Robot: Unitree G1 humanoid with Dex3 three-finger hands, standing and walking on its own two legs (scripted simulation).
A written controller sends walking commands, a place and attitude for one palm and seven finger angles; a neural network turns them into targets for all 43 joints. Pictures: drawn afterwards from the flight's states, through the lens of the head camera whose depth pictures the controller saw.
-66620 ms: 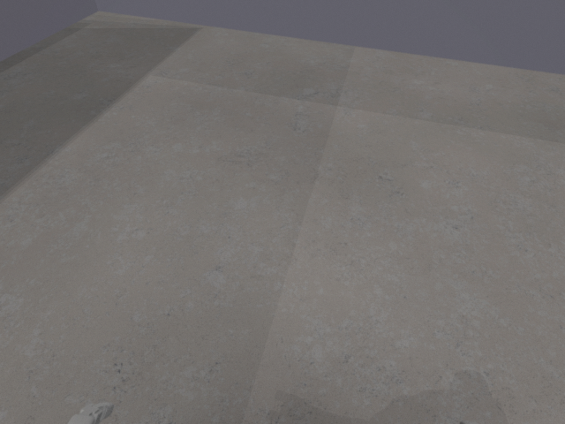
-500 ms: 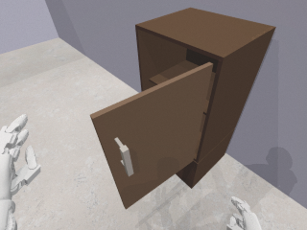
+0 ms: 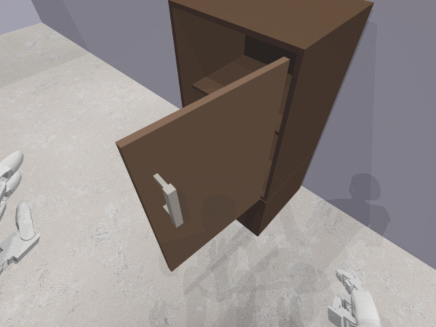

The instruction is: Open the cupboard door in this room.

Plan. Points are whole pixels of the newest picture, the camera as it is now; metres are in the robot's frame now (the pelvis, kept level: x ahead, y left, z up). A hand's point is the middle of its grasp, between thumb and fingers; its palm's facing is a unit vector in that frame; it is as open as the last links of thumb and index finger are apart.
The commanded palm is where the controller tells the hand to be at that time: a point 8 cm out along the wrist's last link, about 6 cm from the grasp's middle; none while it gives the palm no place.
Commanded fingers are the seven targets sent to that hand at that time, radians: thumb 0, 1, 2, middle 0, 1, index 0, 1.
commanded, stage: step back with the hand held close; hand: left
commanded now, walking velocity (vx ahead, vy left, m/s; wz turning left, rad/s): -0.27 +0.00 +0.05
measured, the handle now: (168, 201) +0.36 +0.13 +0.00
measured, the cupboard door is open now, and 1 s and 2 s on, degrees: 84 84 84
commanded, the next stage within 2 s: stop stepping back and stand still in 0.74 s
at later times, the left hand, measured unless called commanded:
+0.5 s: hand out of the picture +0.08 +0.30 +0.15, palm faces +0.48 -0.75 -0.46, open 7.4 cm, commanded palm +0.02 +0.33 +0.17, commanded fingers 0.00 0.90 0.90 -0.20 -0.30 -0.20 -0.30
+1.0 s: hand out of the picture -0.03 +0.30 +0.16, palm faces +0.37 -0.82 -0.43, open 7.4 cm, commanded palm -0.08 +0.34 +0.17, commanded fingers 0.00 0.90 0.90 -0.20 -0.30 -0.20 -0.30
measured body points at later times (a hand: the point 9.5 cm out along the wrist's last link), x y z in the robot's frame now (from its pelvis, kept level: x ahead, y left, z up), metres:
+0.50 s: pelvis -0.09 +0.02 -0.01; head -0.06 +0.04 +0.43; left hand +0.05 +0.33 +0.18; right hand +0.11 -0.19 -0.10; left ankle +0.03 +0.10 -0.73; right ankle -0.08 -0.10 -0.74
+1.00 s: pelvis -0.23 +0.05 -0.02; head -0.22 +0.09 +0.42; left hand -0.06 +0.34 +0.18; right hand -0.04 -0.18 -0.09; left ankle -0.06 +0.10 -0.72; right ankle -0.36 -0.07 -0.74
